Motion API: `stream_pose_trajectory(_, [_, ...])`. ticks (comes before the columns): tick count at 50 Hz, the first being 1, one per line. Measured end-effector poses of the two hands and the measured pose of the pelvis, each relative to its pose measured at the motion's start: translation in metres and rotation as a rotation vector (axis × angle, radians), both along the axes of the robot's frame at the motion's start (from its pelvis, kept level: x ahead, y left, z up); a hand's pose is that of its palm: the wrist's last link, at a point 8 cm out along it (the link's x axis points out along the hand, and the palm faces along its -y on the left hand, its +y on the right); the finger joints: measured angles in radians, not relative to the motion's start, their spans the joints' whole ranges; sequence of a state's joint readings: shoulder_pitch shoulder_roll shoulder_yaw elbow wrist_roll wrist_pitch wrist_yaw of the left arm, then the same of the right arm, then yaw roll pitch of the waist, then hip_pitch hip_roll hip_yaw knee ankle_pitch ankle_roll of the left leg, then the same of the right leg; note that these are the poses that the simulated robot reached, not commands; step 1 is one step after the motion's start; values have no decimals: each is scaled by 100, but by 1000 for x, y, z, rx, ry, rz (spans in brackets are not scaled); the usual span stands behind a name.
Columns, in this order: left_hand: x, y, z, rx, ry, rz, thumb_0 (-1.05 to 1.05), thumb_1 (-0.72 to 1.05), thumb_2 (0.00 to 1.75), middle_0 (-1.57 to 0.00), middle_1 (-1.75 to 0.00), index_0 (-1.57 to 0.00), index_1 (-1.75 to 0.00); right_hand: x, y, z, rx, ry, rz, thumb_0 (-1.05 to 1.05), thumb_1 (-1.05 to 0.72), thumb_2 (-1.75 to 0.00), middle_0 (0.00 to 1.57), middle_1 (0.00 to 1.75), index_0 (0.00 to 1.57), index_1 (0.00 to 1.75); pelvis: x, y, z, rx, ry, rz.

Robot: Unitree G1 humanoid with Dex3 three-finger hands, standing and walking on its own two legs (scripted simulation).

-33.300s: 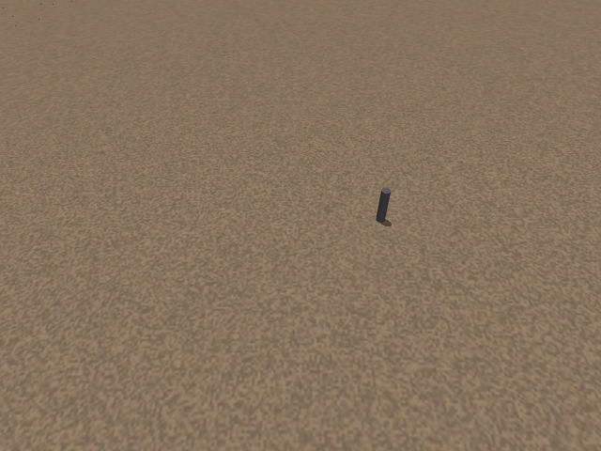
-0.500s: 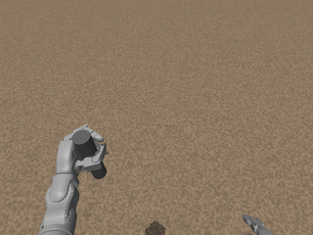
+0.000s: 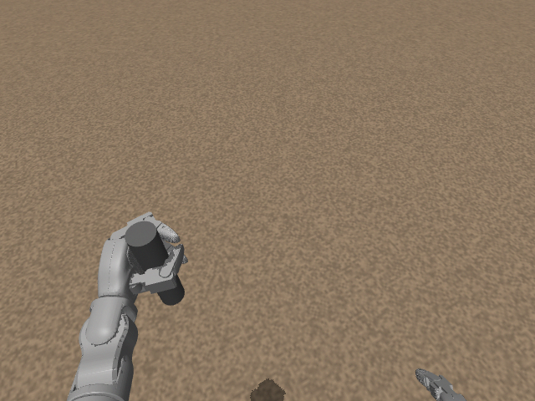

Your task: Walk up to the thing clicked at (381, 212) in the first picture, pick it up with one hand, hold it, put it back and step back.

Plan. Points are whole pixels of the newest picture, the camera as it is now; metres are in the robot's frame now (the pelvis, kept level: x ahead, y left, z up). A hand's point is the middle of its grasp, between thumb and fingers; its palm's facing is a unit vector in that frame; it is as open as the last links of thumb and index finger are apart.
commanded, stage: hold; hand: left
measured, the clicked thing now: (159, 268) +0.33 +0.18 +0.03
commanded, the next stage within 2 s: crouch in 0.06 s
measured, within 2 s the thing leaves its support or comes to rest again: neither
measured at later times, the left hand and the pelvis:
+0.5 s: hand (174, 277) +0.33 +0.16 +0.00, palm faces +0.06 -1.00 +0.01, open 5.1 cm; pelvis -0.02 +0.00 -0.02, yaw +0 degrees
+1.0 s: hand (198, 312) +0.37 +0.18 -0.26, palm faces +0.07 -1.00 -0.03, open 5.1 cm; pelvis -0.06 +0.00 -0.23, yaw -2 degrees
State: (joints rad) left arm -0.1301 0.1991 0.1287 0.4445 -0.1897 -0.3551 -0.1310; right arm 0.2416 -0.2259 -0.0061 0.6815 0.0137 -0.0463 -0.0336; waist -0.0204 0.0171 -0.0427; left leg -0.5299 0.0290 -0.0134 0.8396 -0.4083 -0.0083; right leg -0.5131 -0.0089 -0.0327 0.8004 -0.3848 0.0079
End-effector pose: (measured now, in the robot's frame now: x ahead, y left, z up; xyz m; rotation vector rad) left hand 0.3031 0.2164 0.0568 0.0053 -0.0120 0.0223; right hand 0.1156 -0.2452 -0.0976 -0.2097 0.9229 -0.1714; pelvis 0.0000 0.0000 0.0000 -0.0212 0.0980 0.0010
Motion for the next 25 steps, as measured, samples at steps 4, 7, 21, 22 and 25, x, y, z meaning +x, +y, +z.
stream_pose_trajectory(4, [1, -1, -1, -5, 4, 7, 2, 22, 111, -103, -117, -101, -117, 0, 0, 1, 0, -5, -1, 1, -90, -90, 21, 30, 21, 30, -1, 0, 0, 1, -1, -1])
stream_pose_trajectory(7, [1, 0, -4, -4, 6, 13, 2, 22, 111, -103, -117, -101, -117, 0, 0, 2, -1, -6, 0, 1, -90, -90, 21, 30, 21, 30, -3, -1, 0, 1, 2, -2])
stream_pose_trajectory(21, [-2, 1, -31, -9, 47, 36, 2, 22, 111, -103, -116, -101, -117, -2, -3, -7, -8, 3, 18, 1, -89, -90, 21, 30, 21, 30, -9, -1, -9, 0, 41, 3])
stream_pose_trajectory(22, [-1, 0, -38, -11, 53, 36, 2, 22, 111, -103, -116, -101, -117, -3, -4, -9, -10, 6, 21, 1, -89, -90, 21, 30, 21, 30, -10, -2, -12, 0, 50, 3])
stream_pose_trajectory(25, [1, 0, -61, -19, 63, 40, 2, 22, 111, -103, -116, -101, -117, -7, -7, -19, -20, 22, 31, 1, -88, -90, 21, 30, 21, 30, -16, -3, -23, 0, 89, 2])
